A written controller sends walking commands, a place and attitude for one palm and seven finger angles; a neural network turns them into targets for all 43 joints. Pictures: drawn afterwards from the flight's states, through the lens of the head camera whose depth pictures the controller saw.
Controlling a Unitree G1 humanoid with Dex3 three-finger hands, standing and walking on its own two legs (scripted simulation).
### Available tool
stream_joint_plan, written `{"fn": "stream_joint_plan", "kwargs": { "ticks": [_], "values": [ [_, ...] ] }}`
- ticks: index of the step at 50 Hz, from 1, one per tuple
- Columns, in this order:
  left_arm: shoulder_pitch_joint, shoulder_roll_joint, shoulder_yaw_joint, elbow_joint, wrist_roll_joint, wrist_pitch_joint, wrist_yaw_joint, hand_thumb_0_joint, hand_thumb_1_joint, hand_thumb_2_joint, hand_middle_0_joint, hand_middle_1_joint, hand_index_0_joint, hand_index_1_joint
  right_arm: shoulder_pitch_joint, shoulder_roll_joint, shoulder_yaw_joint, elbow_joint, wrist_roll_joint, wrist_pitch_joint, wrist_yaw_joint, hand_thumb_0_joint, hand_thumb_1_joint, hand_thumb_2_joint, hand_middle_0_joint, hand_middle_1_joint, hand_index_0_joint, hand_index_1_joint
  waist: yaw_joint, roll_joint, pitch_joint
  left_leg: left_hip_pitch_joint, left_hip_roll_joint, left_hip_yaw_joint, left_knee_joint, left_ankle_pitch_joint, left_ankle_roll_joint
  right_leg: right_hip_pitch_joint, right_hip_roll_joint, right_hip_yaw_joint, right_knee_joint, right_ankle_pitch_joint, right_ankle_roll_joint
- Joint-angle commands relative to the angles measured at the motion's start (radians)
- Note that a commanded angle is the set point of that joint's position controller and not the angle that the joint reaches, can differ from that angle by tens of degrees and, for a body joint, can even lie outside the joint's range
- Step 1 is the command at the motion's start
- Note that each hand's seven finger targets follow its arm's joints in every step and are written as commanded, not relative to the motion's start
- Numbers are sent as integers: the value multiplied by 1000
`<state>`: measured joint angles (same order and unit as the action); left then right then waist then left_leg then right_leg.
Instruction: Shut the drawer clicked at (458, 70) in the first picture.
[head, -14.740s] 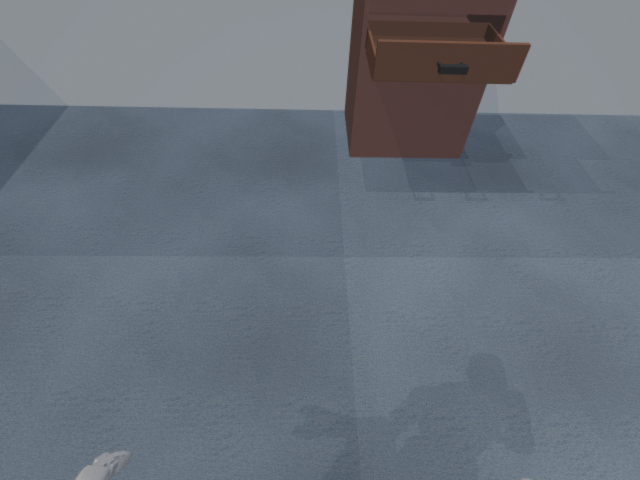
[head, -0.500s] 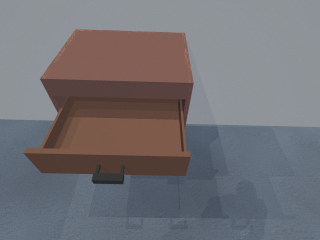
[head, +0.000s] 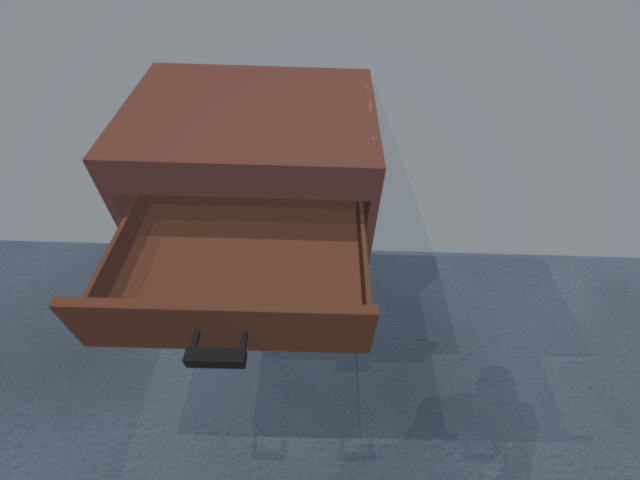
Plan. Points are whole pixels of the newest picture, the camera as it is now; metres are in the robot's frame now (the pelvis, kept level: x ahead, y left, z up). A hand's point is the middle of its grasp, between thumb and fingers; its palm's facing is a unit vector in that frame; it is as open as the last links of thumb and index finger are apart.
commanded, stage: look again from close up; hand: left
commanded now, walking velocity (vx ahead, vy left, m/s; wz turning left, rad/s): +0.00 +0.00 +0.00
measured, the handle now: (218, 346) +0.35 +0.20 -0.15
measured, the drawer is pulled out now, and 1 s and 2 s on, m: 0.28 0.28 0.28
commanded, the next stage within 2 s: shuffle to correct the standing spot in 0.20 s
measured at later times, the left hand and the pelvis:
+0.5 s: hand out of the picture -0.02 +0.15 -0.18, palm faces +0.04 -0.98 -0.17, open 7.4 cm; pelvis +0.01 -0.01 +0.00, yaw +0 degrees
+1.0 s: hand out of the picture +0.06 +0.17 -0.18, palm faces +0.04 -0.97 -0.25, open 7.3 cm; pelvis +0.04 -0.02 -0.01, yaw -1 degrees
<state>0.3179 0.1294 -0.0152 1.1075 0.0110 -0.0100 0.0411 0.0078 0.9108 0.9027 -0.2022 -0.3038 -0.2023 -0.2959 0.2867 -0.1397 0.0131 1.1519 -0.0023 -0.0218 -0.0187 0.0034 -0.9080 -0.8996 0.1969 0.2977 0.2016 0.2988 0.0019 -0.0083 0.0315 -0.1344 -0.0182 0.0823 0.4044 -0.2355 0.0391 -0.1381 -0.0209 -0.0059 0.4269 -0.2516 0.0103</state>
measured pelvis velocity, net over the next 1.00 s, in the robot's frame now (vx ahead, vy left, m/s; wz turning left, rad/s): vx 0.04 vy -0.02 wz -0.01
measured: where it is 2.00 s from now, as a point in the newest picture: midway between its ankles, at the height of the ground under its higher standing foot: outside the picture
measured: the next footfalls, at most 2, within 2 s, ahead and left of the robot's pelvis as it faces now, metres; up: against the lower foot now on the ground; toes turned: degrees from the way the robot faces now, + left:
left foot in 1.18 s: +0.07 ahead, +0.10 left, +0.00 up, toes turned +1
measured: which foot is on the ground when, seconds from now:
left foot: down 0.00-1.00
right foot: down 0.00-1.00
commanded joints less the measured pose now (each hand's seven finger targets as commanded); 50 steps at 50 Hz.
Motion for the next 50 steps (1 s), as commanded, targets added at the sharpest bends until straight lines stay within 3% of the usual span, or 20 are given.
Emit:
{"fn": "stream_joint_plan", "kwargs": {
  "ticks": [1,11,15,17,19,21,24,29,31,33,35,37,39,42,45,48,50],
  "values": [
    [76,93,16,-18,4,-13,2,0,900,900,-200,-300,-200,-300,55,-102,-19,-27,-2,-7,-7,0,-900,-900,200,300,200,300,-3,13,66,-13,120,-122,-101,68,3,-91,-72,64,-74,117,-36],
    [92,90,16,-15,3,-17,2,0,900,900,-200,-300,-200,-300,67,-95,-18,-27,-1,-10,-8,0,-900,-900,200,300,200,300,-1,-2,37,-4,118,-119,-85,92,5,-83,-75,72,-74,139,-38],
    [96,87,15,-14,3,-17,3,0,900,900,-200,-300,-200,-300,64,-93,-17,-25,-1,-8,-8,0,-900,-900,200,300,200,300,-1,-10,61,-17,118,-119,-88,70,3,-100,-74,73,-79,118,-41],
    [98,90,19,-14,7,-14,-1,0,900,900,-200,-300,-200,-300,80,-100,-22,-19,-4,-1,-5,0,-900,-900,200,300,200,300,-3,0,66,-26,116,-123,-96,-96,7,-117,-63,68,-73,-40,-48],
    [96,94,24,-22,13,-7,-7,0,900,900,-200,-300,-200,-300,80,-116,-31,-21,-9,9,-2,0,-900,-900,200,300,200,300,1,26,118,-83,121,-152,-127,-280,18,-165,-46,61,-65,-205,-52],
    [108,94,30,-29,17,-5,-11,0,900,900,-200,-300,-200,-300,79,-119,-38,-29,-13,13,1,0,-900,-900,200,300,200,300,5,30,141,-118,122,-165,-134,-353,26,-188,-36,66,-54,-268,-59],
    [123,92,34,-34,17,-9,-15,0,900,900,-200,-300,-200,-300,89,-115,-39,-37,-12,9,2,0,-900,-900,200,300,200,300,10,23,153,-143,118,-165,-114,-354,36,-196,-35,79,-41,-273,-70],
    [162,96,41,-27,10,-26,-15,0,900,900,-200,-300,-200,-300,105,-85,-31,-45,-7,-16,-2,0,-900,-900,200,300,200,300,15,-42,93,-113,83,-94,23,-100,36,-114,-74,124,-32,-74,-105],
    [178,102,41,-10,8,-31,-7,0,900,900,-200,-300,-200,-300,104,-70,-23,-45,-7,-25,-8,0,-900,-900,200,300,200,300,14,-77,57,-105,72,-56,81,90,21,-38,-98,126,0,236,-106],
    [176,97,37,-4,2,-33,3,0,900,900,-200,-300,-200,-300,127,-67,-17,-29,-4,-27,-19,0,-900,-900,200,300,200,300,2,-60,15,-44,86,-54,89,291,11,-6,-94,85,75,610,-90],
    [160,96,31,-7,-5,-38,13,0,900,900,-200,-300,-200,-300,150,-78,-17,-20,-1,-24,-32,0,-900,-900,200,300,200,300,-14,-22,-27,36,101,-54,105,524,6,-10,-100,59,108,842,-62],
    [141,116,36,-21,-9,-35,20,0,900,900,-200,-300,-200,-300,152,-96,-24,-31,3,-16,-39,0,-900,-900,200,300,200,300,-17,4,-63,79,113,-55,103,636,3,0,-102,52,125,861,-52],
    [112,127,43,-39,-8,-25,23,0,900,900,-200,-300,-200,-300,131,-109,-36,-44,5,-7,-41,0,-900,-900,200,300,200,300,-14,21,-46,101,134,-64,100,707,4,-45,-98,50,135,751,-48],
    [63,120,50,-62,-3,-7,22,0,900,900,-200,-300,-200,-300,82,-109,-46,-68,4,5,-37,0,-900,-900,200,300,200,300,-5,44,20,73,161,-95,55,642,10,-109,-89,57,98,473,-45],
    [47,116,51,-78,1,4,18,0,900,900,-200,-300,-200,-300,56,-108,-48,-81,1,7,-32,0,-900,-900,200,300,200,300,3,45,46,51,169,-109,17,549,22,-130,-72,62,79,315,-37],
    [46,126,50,-90,2,-1,14,0,900,900,-200,-300,-200,-300,48,-105,-47,-97,0,6,-28,0,-900,-900,200,300,200,300,1,-5,-10,45,152,-106,18,440,13,-78,-86,83,44,411,-49],
    [58,148,50,-97,3,-12,16,0,900,900,-200,-300,-200,-300,53,-115,-46,-98,-2,-3,-25,0,-900,-900,200,300,200,300,3,4,-115,88,138,-89,66,568,5,0,-110,79,70,630,-55]
  ]
}}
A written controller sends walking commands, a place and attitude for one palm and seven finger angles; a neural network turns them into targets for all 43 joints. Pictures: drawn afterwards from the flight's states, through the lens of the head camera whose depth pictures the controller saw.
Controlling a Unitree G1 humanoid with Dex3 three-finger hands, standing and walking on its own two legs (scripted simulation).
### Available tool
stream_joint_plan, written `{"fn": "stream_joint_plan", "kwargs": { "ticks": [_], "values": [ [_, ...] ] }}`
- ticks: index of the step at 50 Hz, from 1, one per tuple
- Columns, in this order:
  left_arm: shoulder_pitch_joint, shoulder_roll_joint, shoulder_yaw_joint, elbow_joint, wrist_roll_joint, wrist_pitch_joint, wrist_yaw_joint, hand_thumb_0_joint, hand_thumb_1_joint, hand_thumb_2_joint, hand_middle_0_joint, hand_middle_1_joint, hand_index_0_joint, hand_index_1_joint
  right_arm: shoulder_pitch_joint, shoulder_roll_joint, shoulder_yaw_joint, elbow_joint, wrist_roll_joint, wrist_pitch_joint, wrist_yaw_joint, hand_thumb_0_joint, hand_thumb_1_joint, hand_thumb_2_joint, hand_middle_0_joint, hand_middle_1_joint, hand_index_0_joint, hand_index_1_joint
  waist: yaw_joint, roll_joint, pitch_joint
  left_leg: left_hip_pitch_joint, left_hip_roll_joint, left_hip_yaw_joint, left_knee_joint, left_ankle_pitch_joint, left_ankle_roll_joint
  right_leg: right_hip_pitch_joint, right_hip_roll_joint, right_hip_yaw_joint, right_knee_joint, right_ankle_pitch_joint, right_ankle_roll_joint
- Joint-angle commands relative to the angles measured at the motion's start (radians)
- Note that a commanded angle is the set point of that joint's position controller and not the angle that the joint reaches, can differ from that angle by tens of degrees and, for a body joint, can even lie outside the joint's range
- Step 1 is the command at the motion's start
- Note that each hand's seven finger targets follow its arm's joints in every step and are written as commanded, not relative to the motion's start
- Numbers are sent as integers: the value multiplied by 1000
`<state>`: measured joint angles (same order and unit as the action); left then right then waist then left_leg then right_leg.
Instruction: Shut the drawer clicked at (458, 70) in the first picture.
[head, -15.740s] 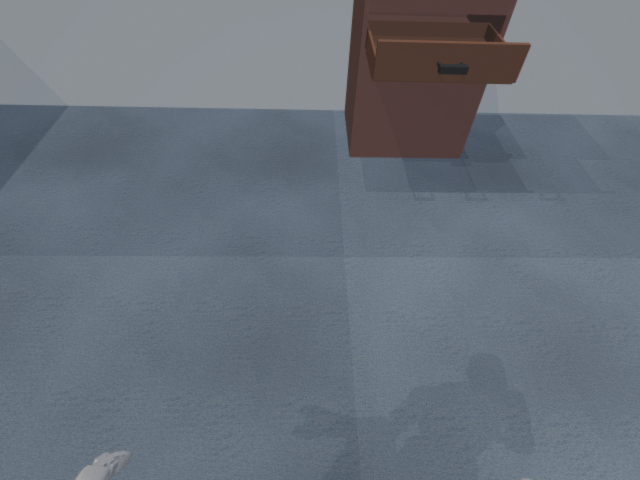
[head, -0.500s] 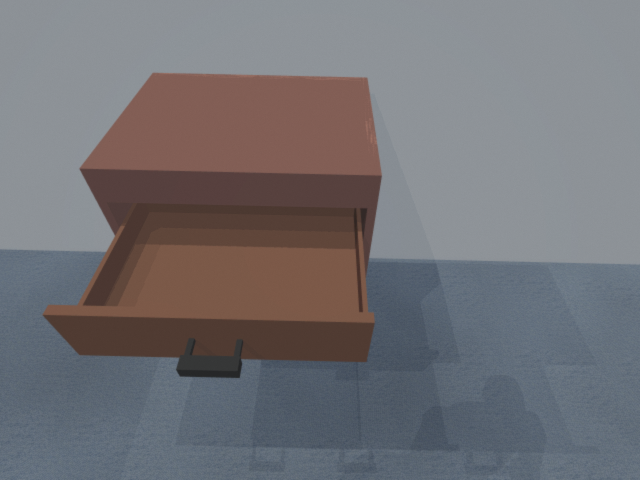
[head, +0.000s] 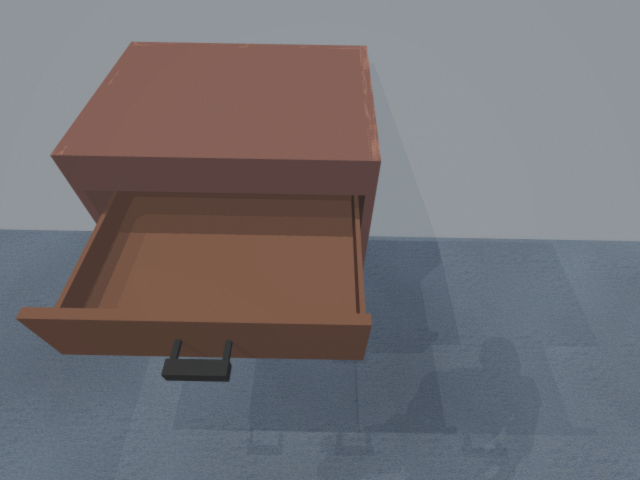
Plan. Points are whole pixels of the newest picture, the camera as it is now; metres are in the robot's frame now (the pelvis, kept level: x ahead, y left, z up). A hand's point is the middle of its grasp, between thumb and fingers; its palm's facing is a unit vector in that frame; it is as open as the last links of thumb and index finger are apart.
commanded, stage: come to a stop and stand still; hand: left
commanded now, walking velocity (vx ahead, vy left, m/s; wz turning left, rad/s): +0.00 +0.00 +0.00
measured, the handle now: (200, 357) +0.31 +0.22 -0.14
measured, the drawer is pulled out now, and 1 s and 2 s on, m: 0.28 0.28 0.28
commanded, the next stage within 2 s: look again from close up in 0.54 s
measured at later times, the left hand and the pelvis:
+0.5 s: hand out of the picture -0.02 +0.22 -0.17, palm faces -0.03 -0.97 -0.22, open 7.4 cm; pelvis -0.04 +0.04 +0.00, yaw -2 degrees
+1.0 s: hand out of the picture -0.01 +0.19 -0.17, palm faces -0.01 -0.98 -0.19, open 7.3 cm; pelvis -0.03 +0.02 +0.00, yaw -2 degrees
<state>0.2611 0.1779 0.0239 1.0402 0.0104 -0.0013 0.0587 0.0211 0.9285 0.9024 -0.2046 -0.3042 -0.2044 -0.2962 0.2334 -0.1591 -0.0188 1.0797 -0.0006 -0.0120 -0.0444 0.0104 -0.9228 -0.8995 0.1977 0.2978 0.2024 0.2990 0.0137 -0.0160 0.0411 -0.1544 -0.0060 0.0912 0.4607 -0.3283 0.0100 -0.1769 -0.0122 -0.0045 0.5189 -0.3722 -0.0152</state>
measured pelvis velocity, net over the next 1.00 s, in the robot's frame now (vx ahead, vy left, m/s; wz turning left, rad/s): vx -0.03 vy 0.02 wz -0.03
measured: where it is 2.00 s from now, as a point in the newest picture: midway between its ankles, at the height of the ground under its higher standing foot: outside the picture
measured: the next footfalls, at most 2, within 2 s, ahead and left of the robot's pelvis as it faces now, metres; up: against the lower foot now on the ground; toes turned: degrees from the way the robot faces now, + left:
left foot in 0.18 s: +0.02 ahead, +0.12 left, +0.00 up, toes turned +1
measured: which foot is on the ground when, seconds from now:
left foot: down 0.00-0.04, up 0.06-0.16, down 0.18-1.00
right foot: down 0.00-1.00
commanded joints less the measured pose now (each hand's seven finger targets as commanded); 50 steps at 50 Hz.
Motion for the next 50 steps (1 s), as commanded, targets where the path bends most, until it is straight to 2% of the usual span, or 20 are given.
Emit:
{"fn": "stream_joint_plan", "kwargs": {
  "ticks": [1,2,3,4,5,7,8,9,10,11,12,13,14,17,19,22,26,28,36,50],
  "values": [
    [170,153,20,-9,8,-32,33,0,900,900,-200,-300,-200,-300,-33,-147,-35,-131,17,-4,9,0,-900,-900,200,300,200,300,21,-78,-73,-23,115,-21,281,483,-12,3,-161,133,-109,1053,46],
    [159,158,26,-53,13,-42,26,0,900,900,-200,-300,-200,-300,-17,-75,-26,-171,2,-1,24,0,-900,-900,200,300,200,300,12,-241,-84,-233,29,-55,314,-32,7,171,-211,202,-36,1243,-10],
    [136,171,24,-65,18,-49,18,0,900,900,-200,-300,-200,-300,-7,-76,-25,-171,-5,2,27,0,-900,-900,200,300,200,300,19,-200,-187,-280,32,-69,291,-120,13,290,-261,222,-2,1244,-78],
    [130,152,16,-80,17,-47,15,0,900,900,-200,-300,-200,-300,-27,-81,-22,-183,-5,4,29,0,-900,-900,200,300,200,300,18,-170,-186,-266,43,-68,287,-129,11,245,-251,200,-7,1127,-117],
    [94,156,14,-108,21,-43,12,0,900,900,-200,-300,-200,-300,-20,-72,-23,-189,-2,7,33,0,-900,-900,200,300,200,300,-8,-127,-182,-231,23,-57,248,-121,4,201,-230,186,2,1056,-130],
    [20,173,9,-138,9,-33,9,0,900,900,-200,-300,-200,-300,54,-75,-23,-163,-1,8,33,0,-900,-900,200,300,200,300,-65,-18,-174,-37,9,-43,53,102,2,56,-170,136,50,795,-95],
    [-1,161,3,-149,1,-27,3,0,900,900,-200,-300,-200,-300,66,-99,-28,-151,-7,5,34,0,-900,-900,200,300,200,300,-64,66,-147,39,43,-69,46,230,12,-48,-115,102,68,573,-56],
    [7,135,-2,-156,-1,-15,1,0,900,900,-200,-300,-200,-300,52,-138,-29,-164,-13,3,32,0,-900,-900,200,300,200,300,-46,163,-92,-11,143,-196,13,307,54,-117,-49,59,56,289,-19],
    [35,112,-5,-149,4,-5,0,0,900,900,-200,-300,-200,-300,21,-157,-24,-179,-19,7,31,0,-900,-900,200,300,200,300,-18,171,-24,-110,190,-246,-42,229,90,-100,-9,24,19,74,-6],
    [56,104,-8,-144,11,-2,-2,0,900,900,-200,-300,-200,-300,-15,-154,-19,-194,-20,16,33,0,-900,-900,200,300,200,300,0,92,71,-202,169,-231,-60,38,85,-103,-5,46,-48,0,-13],
    [37,113,-12,-134,16,2,-6,0,900,900,-200,-300,-200,-300,-28,-144,-16,-194,-18,17,37,0,-900,-900,200,300,200,300,-10,112,132,-251,129,-232,-92,-110,64,-127,-17,65,-70,-43,-19],
    [32,123,-14,-136,16,4,-11,0,900,900,-200,-300,-200,-300,-18,-142,-12,-195,-21,17,38,0,-900,-900,200,300,200,300,-11,143,169,-266,114,-231,-123,-166,56,-153,-20,82,-77,-56,-28],
    [41,125,-14,-137,17,2,-14,0,900,900,-200,-300,-200,-300,-4,-145,-11,-196,-21,14,39,0,-900,-900,200,300,200,300,-15,120,170,-267,112,-236,-145,-225,53,-156,-16,83,-80,-74,-30],
    [62,118,-17,-135,14,-3,-18,0,900,900,-200,-300,-200,-300,27,-159,-8,-187,-20,6,41,0,-900,-900,200,300,200,300,-17,45,106,-200,113,-233,-157,-206,51,-144,-21,84,-84,-51,-27],
    [71,117,-16,-136,13,-2,-21,0,900,900,-200,-300,-200,-300,37,-170,-10,-179,-19,0,41,0,-900,-900,200,300,200,300,-8,59,51,-184,136,-260,-192,-223,60,-111,-14,55,-52,-22,-17],
    [91,107,-19,-130,14,-9,-21,0,900,900,-200,-300,-200,-300,39,-165,-9,-171,-15,-9,41,0,-900,-900,200,300,200,300,-4,4,-8,-138,129,-239,-168,-144,60,-80,-32,69,-72,31,-16],
    [102,105,-22,-108,10,-14,-22,0,900,900,-200,-300,-200,-300,55,-156,-4,-135,-11,-21,37,0,-900,-900,200,300,200,300,-4,38,-49,-65,132,-221,-150,6,61,-71,-45,67,-74,104,-15],
    [100,105,-24,-95,8,-15,-22,0,900,900,-200,-300,-200,-300,67,-146,0,-117,-9,-24,35,0,-900,-900,200,300,200,300,-8,57,-18,-65,124,-210,-144,65,59,-75,-50,71,-86,127,-18],
    [123,97,-30,-41,3,-21,-15,0,900,900,-200,-300,-200,-300,106,-123,11,-47,-3,-31,25,0,-900,-900,200,300,200,300,-17,20,-20,3,111,-162,-82,284,48,-57,-73,87,-109,232,-17],
    [113,83,-29,-9,3,-21,-13,0,900,900,-200,-300,-200,-300,98,-98,12,4,-4,-28,21,0,-900,-900,200,300,200,300,-13,15,29,-3,108,-149,-95,246,41,-70,-78,98,-139,236,-20]
  ]
}}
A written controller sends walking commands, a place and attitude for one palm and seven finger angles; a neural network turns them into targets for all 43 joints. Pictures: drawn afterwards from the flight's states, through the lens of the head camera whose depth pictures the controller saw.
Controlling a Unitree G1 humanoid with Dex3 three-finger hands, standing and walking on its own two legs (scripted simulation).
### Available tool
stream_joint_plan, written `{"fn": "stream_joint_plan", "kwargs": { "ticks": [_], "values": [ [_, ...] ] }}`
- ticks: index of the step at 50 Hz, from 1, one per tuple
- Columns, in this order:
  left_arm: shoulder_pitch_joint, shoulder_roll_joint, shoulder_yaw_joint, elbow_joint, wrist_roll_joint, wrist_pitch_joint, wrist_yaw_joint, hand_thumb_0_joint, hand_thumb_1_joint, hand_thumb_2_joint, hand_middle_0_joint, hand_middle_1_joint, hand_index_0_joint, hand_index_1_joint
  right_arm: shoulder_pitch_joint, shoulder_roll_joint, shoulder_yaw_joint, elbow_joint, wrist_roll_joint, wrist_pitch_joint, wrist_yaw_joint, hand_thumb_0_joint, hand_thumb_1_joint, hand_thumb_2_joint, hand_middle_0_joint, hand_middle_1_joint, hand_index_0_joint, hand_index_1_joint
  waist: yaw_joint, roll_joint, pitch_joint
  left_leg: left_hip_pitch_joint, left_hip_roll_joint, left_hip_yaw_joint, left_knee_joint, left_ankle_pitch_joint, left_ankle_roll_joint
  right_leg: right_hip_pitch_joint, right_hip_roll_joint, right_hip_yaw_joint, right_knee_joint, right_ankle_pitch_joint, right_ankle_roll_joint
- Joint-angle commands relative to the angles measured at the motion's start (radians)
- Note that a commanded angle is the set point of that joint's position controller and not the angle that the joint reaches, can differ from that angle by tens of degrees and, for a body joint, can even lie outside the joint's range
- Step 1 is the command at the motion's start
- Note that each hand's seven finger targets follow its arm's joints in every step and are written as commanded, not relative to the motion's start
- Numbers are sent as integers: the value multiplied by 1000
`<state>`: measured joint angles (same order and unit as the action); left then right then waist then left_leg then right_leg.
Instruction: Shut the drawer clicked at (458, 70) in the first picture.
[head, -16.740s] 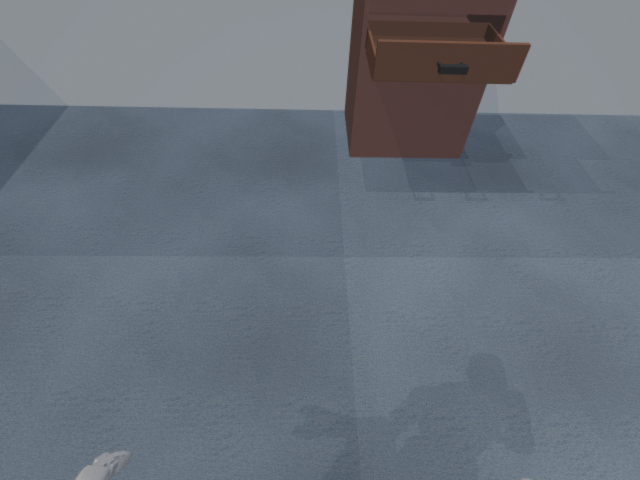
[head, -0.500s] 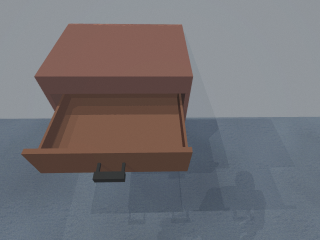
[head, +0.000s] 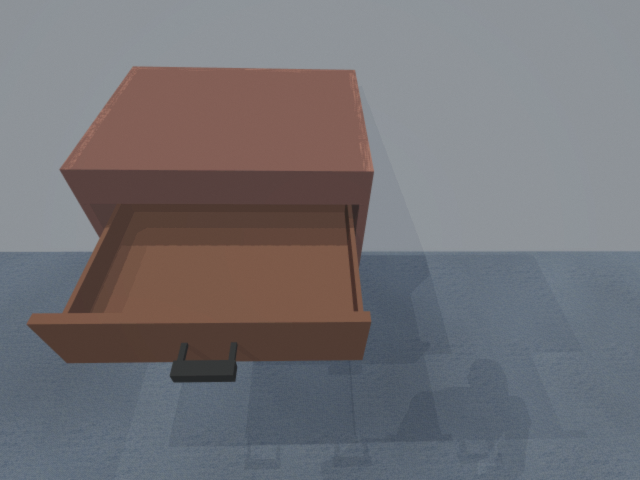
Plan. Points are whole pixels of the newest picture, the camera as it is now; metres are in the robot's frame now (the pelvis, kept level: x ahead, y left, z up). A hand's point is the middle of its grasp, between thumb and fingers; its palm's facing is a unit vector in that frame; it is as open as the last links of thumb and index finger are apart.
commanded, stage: look again from close up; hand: left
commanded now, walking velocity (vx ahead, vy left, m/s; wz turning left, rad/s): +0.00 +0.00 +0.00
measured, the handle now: (206, 359) +0.33 +0.21 -0.15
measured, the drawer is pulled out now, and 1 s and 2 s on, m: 0.28 0.28 0.28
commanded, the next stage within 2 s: raise the hand and make a fist in 0.10 s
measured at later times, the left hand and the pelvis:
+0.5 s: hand (219, 427) +0.18 +0.13 -0.01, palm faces +0.09 -1.00 +0.03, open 6.6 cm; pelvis -0.03 -0.03 -0.05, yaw +3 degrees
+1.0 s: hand (217, 464) +0.16 +0.14 -0.08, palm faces +0.00 -1.00 +0.03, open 4.0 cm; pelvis -0.05 -0.03 -0.10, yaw +3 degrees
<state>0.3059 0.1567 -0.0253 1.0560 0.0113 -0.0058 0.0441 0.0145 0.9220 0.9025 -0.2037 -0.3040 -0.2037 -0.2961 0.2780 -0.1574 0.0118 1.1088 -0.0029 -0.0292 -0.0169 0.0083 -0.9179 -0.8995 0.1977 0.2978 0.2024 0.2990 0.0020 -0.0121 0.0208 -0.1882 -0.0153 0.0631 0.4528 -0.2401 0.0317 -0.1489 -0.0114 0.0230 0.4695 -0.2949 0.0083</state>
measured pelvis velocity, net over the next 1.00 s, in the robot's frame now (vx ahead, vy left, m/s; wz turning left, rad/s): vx -0.05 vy -0.03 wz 0.05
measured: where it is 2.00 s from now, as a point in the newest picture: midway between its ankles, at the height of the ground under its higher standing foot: outside the picture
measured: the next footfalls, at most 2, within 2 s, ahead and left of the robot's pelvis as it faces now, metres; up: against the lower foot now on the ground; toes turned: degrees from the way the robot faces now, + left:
none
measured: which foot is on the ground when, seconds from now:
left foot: down 0.00-1.00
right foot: down 0.00-1.00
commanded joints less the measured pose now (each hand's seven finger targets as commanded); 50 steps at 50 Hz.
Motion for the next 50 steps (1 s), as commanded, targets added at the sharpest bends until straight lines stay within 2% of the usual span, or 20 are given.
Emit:
{"fn": "stream_joint_plan", "kwargs": {
  "ticks": [1,9,10,11,12,13,14,15,16,18,22,25,28,32,34,38,42,45,48,50],
  "values": [
    [69,104,21,-25,2,-17,2,0,900,900,-200,-300,-200,-300,53,-98,-18,-24,-2,-11,-7,0,-900,-900,200,300,200,300,0,12,51,32,118,-119,-88,154,19,-97,-80,71,-94,158,-43],
    [63,104,21,-23,1,-18,0,0,900,900,-200,-300,-200,-300,49,-97,-18,-11,-2,-7,-6,0,-900,-900,200,300,200,300,0,1,58,30,118,-115,-92,116,14,-103,-79,75,-108,146,-47],
    [107,119,30,16,17,-41,34,0,900,900,-200,-300,-200,-300,-40,-124,-19,-90,0,-10,-4,0,-900,-900,200,300,200,300,20,1,79,-57,124,-84,110,249,-22,-92,-126,105,-106,469,-28],
    [-618,348,166,-1526,-187,-243,28,0,900,900,-220,-322,-220,-322,-31,-293,-54,-442,54,-149,-43,0,-900,-900,200,300,200,300,-91,174,-440,219,7,-82,-14,302,-5,-15,-26,0,8,397,-43],
    [-158,245,141,-1247,-110,-191,60,0,900,900,-240,-343,-240,-343,-118,-182,-21,-385,41,-244,-77,0,-900,-900,200,300,200,300,22,312,-394,283,58,-53,-25,410,-3,-61,11,-29,56,207,-61],
    [-102,180,79,-1163,-134,-155,107,0,900,900,-260,-365,-260,-365,-100,-213,-34,-320,35,-278,-75,0,-900,-900,200,300,200,300,-28,260,-334,169,59,-66,-17,323,-39,-110,12,-87,56,94,-47],
    [163,-49,-42,-918,-129,-62,97,0,900,900,-280,-387,-280,-387,-63,-166,-34,-304,44,-280,-59,0,-900,-900,200,300,200,300,-38,142,-170,58,64,-76,-16,197,-19,-182,7,-109,51,62,-37],
    [-9,-30,-34,-1111,-177,-97,76,0,900,900,-300,-408,-300,-408,-81,-204,-34,-386,51,-285,-57,0,-900,-900,200,300,200,300,-55,86,-49,-49,47,-103,2,77,-13,-208,2,-119,40,65,-28],
    [-2,24,15,-1080,-169,-145,61,0,900,900,-320,-430,-320,-430,-96,-221,-52,-405,41,-296,-59,0,-900,-900,200,300,200,300,-79,-8,-9,-101,38,-106,45,-12,-5,-288,9,-121,34,-1,-22],
    [87,-32,12,-900,-167,-255,10,0,900,900,-360,-473,-360,-473,-107,-219,-64,-457,17,-308,-48,0,-900,-900,200,300,200,300,-72,-177,76,-267,10,-104,153,-114,-8,-454,18,-131,85,-146,-18],
    [365,-30,92,-862,-238,-527,-196,0,900,900,-440,-560,-440,-560,-164,-202,-95,-575,-1,-322,0,0,-900,-900,200,300,200,300,57,-298,-132,-496,-7,-65,362,-103,-32,-518,16,-87,296,-155,-28],
    [314,121,241,-851,-239,-644,-312,0,900,900,-500,-625,-500,-625,-193,-202,-112,-647,13,-307,23,0,-900,-900,200,300,200,300,76,-96,-239,-602,-25,-28,494,-75,-36,-520,-3,-34,430,-42,-41],
    [202,155,240,-1050,-228,-597,-285,0,900,900,-560,-690,-560,-690,-219,-189,-103,-729,19,-262,17,0,-900,-900,200,300,200,300,82,87,-285,-630,-31,-14,544,-120,-21,-565,-1,4,468,-114,-48],
    [45,157,227,-1412,-246,-636,-200,0,900,900,-640,-777,-640,-777,-164,-165,-94,-756,12,-251,-5,0,-900,-900,200,300,200,300,20,179,-417,-563,2,-54,612,-76,3,-608,12,25,492,-84,-49],
    [-27,163,199,-1509,-245,-681,-196,0,900,900,-680,-820,-680,-820,-134,-165,-88,-726,2,-255,-23,0,-900,-900,200,300,200,300,-27,152,-446,-572,15,-75,660,-49,10,-653,22,24,515,-53,-45],
    [-1,108,104,-1314,-263,-662,-310,0,900,900,-760,-907,-760,-907,-134,-182,-64,-678,13,-278,-40,0,-900,-900,200,300,200,300,-99,37,-290,-701,28,-101,720,-134,13,-738,24,47,474,-151,-28],
    [97,132,129,-1135,-299,-445,-431,0,900,900,-840,-993,-840,-993,-150,-205,-60,-709,47,-266,-64,0,-900,-900,200,300,200,300,-49,-68,-309,-778,13,-95,694,-208,13,-647,-1,88,399,-303,-8],
    [148,215,269,-1192,-327,-310,-400,0,900,900,-900,-1058,-900,-1058,-183,-190,-62,-750,57,-238,-73,0,-900,-900,200,300,200,300,21,-77,-418,-745,1,-90,661,-153,11,-512,-26,105,394,-239,5],
    [172,215,357,-1299,-330,-325,-268,0,900,900,-960,-1123,-960,-1123,-185,-147,-68,-731,43,-221,-71,0,-900,-900,200,300,200,300,59,-38,-445,-700,14,-93,636,-79,1,-481,-12,59,442,-103,0],
    [187,170,325,-1371,-313,-396,-196,0,900,900,-1000,-1167,-1000,-1167,-150,-126,-73,-715,33,-224,-56,0,-900,-900,200,300,200,300,55,-3,-441,-651,22,-92,609,-20,-1,-508,6,1,484,-14,-16]
  ]
}}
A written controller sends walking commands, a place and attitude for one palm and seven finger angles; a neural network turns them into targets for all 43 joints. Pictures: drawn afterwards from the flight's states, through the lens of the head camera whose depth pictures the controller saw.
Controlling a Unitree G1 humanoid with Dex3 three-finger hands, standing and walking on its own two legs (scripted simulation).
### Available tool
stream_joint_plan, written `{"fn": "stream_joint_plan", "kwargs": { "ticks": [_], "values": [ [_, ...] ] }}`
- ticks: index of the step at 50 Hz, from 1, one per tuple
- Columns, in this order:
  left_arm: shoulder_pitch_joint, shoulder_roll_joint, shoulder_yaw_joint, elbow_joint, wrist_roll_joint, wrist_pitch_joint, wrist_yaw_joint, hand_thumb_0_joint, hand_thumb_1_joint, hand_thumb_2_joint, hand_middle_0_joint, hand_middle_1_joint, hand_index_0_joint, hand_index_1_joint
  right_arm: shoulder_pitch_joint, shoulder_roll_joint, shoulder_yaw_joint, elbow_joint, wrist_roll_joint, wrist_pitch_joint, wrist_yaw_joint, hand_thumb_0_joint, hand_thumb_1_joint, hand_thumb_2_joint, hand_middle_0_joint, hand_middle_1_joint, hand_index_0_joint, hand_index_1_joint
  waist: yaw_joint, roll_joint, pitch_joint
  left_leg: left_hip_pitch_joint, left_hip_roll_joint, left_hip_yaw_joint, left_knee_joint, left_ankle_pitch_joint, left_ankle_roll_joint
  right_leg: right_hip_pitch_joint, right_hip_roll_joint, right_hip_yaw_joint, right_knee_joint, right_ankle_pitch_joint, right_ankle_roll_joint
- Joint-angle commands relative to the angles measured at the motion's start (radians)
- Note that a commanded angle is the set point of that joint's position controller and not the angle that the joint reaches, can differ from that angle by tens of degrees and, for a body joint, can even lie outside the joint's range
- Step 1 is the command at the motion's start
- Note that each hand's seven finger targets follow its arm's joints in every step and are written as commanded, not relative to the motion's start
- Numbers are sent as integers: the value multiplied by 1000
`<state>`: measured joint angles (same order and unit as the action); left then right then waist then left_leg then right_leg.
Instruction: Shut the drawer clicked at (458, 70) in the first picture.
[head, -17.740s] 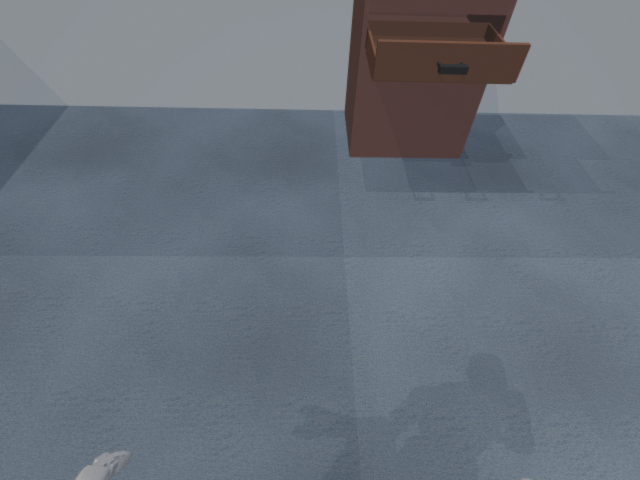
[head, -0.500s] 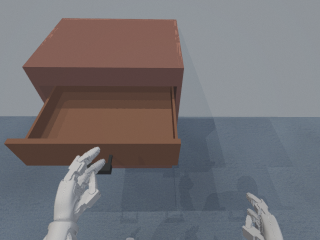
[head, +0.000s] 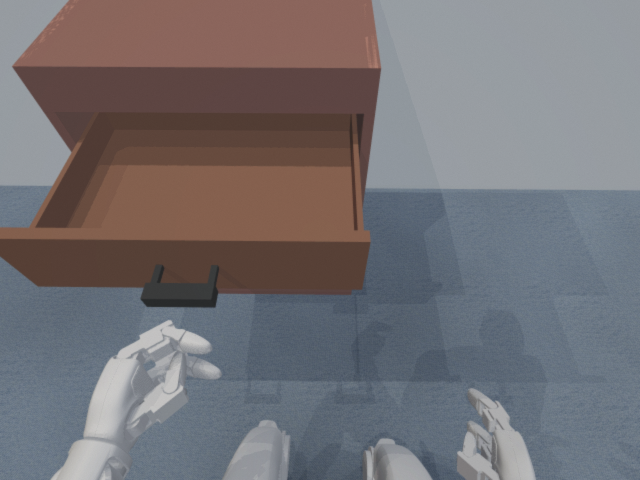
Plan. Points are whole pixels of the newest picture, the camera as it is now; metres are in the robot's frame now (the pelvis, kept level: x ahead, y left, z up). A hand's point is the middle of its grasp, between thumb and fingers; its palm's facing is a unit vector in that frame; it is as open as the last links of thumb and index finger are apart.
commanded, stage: raise the hand and make a fist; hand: left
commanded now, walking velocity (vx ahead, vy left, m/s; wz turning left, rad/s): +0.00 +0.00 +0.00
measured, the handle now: (183, 282) +0.39 +0.23 -0.04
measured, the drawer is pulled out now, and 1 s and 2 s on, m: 0.28 0.28 0.28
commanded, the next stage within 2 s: bring the fist close to the handle in 1.10 s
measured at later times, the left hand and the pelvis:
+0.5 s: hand (146, 390) +0.21 +0.19 +0.07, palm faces +0.08 -1.00 +0.00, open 3.2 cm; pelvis +0.01 +0.03 +0.00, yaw +0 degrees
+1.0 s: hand (167, 405) +0.20 +0.17 +0.06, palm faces +0.00 -1.00 -0.01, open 3.3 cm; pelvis +0.02 +0.03 +0.00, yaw +0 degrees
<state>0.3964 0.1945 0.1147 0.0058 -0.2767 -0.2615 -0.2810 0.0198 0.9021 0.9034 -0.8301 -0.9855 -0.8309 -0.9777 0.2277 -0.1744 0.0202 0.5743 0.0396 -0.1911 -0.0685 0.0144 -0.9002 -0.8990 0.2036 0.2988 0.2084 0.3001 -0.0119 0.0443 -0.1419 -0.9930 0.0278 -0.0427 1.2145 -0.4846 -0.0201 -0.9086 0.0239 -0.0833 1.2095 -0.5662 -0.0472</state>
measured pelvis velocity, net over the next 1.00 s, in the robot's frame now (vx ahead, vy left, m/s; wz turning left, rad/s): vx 0.02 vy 0.03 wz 0.00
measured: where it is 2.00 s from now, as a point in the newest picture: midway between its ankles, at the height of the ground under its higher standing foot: outside the picture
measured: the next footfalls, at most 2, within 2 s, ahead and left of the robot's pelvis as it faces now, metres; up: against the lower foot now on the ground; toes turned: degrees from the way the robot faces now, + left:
none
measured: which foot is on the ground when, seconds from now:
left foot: down 0.00-1.00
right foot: down 0.00-1.00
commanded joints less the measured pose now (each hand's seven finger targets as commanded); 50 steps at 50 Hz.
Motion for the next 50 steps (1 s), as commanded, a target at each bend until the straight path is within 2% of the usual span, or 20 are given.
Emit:
{"fn": "stream_joint_plan", "kwargs": {
  "ticks": [1,4,6,8,11,13,15,19,23,25,28,31,33,34,37,42,44,48,49,50],
  "values": [
    [110,108,150,-335,-6,-178,148,0,900,900,-1020,-1188,-1020,-1188,-95,-109,-83,-170,-15,-66,3,0,-900,-900,200,300,200,300,60,-42,-262,174,-20,16,-160,249,51,216,-19,79,-236,280,33],
    [115,68,39,-329,48,-267,154,0,900,900,-1080,-1253,-1080,-1253,-94,-132,-85,-159,-31,-76,21,0,-900,-900,200,300,200,300,13,3,-216,202,-16,9,-157,244,54,103,-11,34,-200,254,25],
    [131,13,-54,-264,57,-282,117,0,900,900,-1120,-1297,-1120,-1297,-91,-153,-83,-165,-26,-82,26,0,-900,-900,200,300,200,300,-24,-19,-151,172,-16,-2,-157,159,54,46,-12,32,-214,158,27],
    [157,-18,-107,-225,56,-263,79,0,900,900,-1160,-1340,-1160,-1340,-91,-169,-84,-178,-17,-85,20,0,-900,-900,200,300,200,300,-42,-53,-117,147,-15,-16,-163,95,58,23,-13,37,-233,87,27],
    [141,44,-77,-308,55,-236,78,0,900,900,-1220,-1405,-1220,-1405,-77,-187,-86,-214,-14,-82,9,0,-900,-900,200,300,200,300,-18,-35,-189,169,-20,-21,-185,57,57,47,-16,37,-230,46,24],
    [140,122,6,-378,72,-229,130,0,900,900,-1260,-1448,-1260,-1448,-79,-182,-89,-221,-21,-67,4,0,-900,-900,200,300,200,300,14,6,-245,210,-16,-20,-193,99,54,61,-9,21,-200,90,17],
    [167,93,-4,-464,78,-242,185,0,900,900,-1300,-1492,-1300,-1492,-69,-161,-84,-245,-27,-53,12,0,-900,-900,200,300,200,300,33,48,-292,272,-12,-26,-207,164,47,65,-8,1,-172,139,11],
    [183,34,-52,-458,96,-246,245,0,900,900,-1380,-1578,-1380,-1578,-65,-151,-74,-259,-33,-18,31,0,-900,-900,200,300,200,300,17,60,-248,281,-6,-33,-201,206,38,42,-1,-11,-166,167,11],
    [196,-44,-190,-351,133,-175,197,0,900,900,-1400,-1600,-1400,-1600,-71,-171,-62,-288,-25,12,41,0,-900,-900,200,300,200,300,-38,-9,-124,221,-1,-51,-220,74,44,2,2,-14,-200,99,19],
    [190,-23,-201,-361,136,-143,168,0,900,900,-1400,-1600,-1400,-1600,-67,-178,-59,-308,-20,22,37,0,-900,-900,200,300,200,300,-36,-22,-115,202,-9,-51,-230,20,45,18,0,-9,-216,67,19],
    [158,54,-129,-416,141,-132,174,0,900,900,-1400,-1600,-1400,-1600,-67,-178,-55,-321,-24,35,23,0,-900,-900,200,300,200,300,-16,-19,-160,218,-11,-50,-227,43,47,42,1,-4,-209,79,16],
    [167,50,-99,-524,120,-174,212,0,900,900,-1400,-1600,-1400,-1600,-56,-153,-50,-333,-31,40,27,0,-900,-900,200,300,200,300,15,43,-237,277,-11,-44,-219,146,40,62,0,-7,-186,138,9],
    [194,66,-60,-532,118,-200,246,0,900,900,-1400,-1600,-1400,-1600,-59,-146,-53,-322,-33,44,30,0,-900,-900,200,300,200,300,28,62,-236,286,-6,-46,-216,179,33,56,5,-12,-173,149,6],
    [203,29,-98,-530,117,-212,252,0,900,900,-1400,-1600,-1400,-1600,-56,-141,-49,-323,-35,43,35,0,-900,-900,200,300,200,300,15,60,-229,294,-5,-48,-212,194,32,44,5,-15,-171,159,8],
    [251,-6,-134,-468,115,-216,237,0,900,900,-1400,-1600,-1400,-1600,-61,-150,-53,-314,-34,43,47,0,-900,-900,200,300,200,300,-4,32,-199,254,-6,-41,-199,168,34,42,5,-15,-181,154,13],
    [253,13,-153,-417,122,-166,170,0,900,900,-1400,-1600,-1400,-1600,-62,-171,-60,-326,-22,52,37,0,-900,-900,200,300,200,300,-22,-28,-159,188,-15,-31,-197,92,46,63,1,4,-210,119,17],
    [270,56,-88,-436,114,-167,173,0,900,900,-1400,-1600,-1400,-1600,-62,-167,-67,-325,-20,56,28,0,-900,-900,200,300,200,300,-1,-39,-191,195,-15,-25,-198,108,46,84,4,7,-209,126,15],
    [278,91,-24,-521,92,-219,213,0,900,900,-1400,-1600,-1400,-1600,-66,-146,-70,-312,-24,49,25,0,-900,-900,200,300,200,300,28,24,-241,229,-16,-16,-189,180,42,100,5,8,-189,177,10],
    [301,55,-48,-515,88,-229,221,0,900,900,-1400,-1600,-1400,-1600,-62,-138,-67,-315,-25,48,28,0,-900,-900,200,300,200,300,23,22,-230,230,-17,-12,-189,183,43,96,6,5,-191,181,11],
    [286,58,-45,-501,88,-240,227,0,900,900,-1400,-1600,-1400,-1600,-64,-141,-68,-309,-24,47,31,0,-900,-900,200,300,200,300,14,21,-206,219,-15,-13,-184,166,41,76,7,4,-193,167,13]
  ]
}}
